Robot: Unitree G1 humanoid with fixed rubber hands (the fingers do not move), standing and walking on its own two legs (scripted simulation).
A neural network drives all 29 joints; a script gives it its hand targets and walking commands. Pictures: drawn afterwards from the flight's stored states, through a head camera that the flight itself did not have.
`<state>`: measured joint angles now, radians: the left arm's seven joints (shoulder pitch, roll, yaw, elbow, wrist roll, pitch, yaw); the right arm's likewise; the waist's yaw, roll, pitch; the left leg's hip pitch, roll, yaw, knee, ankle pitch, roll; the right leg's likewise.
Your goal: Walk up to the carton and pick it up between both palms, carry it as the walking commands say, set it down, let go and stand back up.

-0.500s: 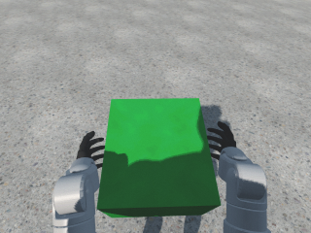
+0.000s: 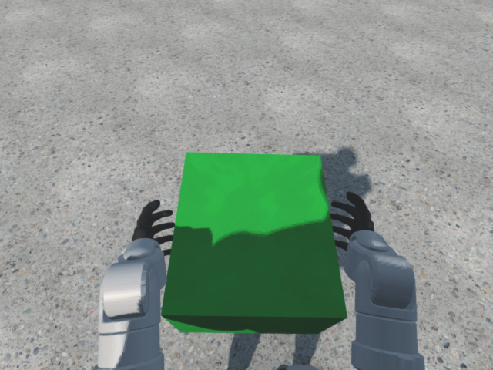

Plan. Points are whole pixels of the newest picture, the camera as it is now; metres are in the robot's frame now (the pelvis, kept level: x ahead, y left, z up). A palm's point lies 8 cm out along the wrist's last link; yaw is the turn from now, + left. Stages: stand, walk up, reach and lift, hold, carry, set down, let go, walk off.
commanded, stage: carry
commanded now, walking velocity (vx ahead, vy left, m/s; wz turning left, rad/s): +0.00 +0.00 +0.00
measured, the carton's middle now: (251, 242) +0.32 -0.01 -0.01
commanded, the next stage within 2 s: hold in 0.76 s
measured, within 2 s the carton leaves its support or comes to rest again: neither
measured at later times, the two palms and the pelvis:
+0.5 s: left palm (153, 243) +0.29 +0.15 +0.06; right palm (358, 233) +0.29 -0.18 +0.06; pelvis +0.01 -0.01 +0.00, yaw +0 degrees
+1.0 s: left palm (139, 266) +0.26 +0.17 +0.03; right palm (335, 235) +0.31 -0.15 +0.03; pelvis +0.01 -0.02 +0.00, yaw +5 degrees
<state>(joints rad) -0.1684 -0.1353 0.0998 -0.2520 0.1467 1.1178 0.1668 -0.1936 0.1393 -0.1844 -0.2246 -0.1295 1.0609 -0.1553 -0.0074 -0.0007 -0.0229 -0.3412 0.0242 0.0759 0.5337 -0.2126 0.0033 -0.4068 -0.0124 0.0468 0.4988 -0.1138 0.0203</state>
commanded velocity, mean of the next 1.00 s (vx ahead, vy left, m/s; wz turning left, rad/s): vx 0.00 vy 0.00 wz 0.00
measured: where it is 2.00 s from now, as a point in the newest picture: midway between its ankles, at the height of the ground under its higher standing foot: outside the picture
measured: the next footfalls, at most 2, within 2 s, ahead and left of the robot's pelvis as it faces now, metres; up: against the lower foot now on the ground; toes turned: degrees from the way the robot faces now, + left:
none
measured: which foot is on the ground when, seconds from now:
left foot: down 0.00-1.00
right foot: down 0.00-1.00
